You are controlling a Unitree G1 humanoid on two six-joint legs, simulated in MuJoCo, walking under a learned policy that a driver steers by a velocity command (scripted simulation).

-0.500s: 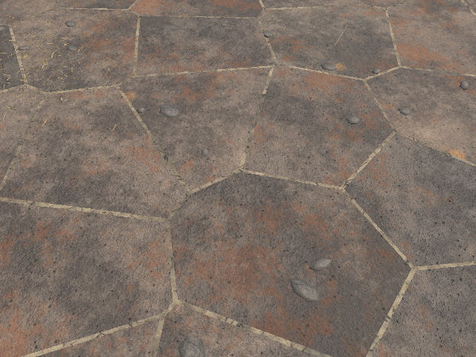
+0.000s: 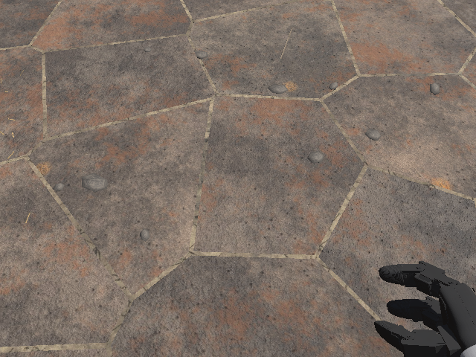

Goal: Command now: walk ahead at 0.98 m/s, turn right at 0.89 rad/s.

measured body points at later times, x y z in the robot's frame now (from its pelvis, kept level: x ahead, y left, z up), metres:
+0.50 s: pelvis +0.46 -0.02 +0.01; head +0.47 -0.03 +0.46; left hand +0.63 +0.24 -0.07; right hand +0.48 -0.30 -0.13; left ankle +0.30 +0.10 -0.62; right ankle +0.50 -0.14 -0.72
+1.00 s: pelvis +0.75 +0.04 +0.01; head +0.81 +0.07 +0.45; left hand +0.78 +0.33 -0.10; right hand +0.98 -0.15 -0.11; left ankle +0.82 +0.09 -0.72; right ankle +0.89 -0.10 -0.64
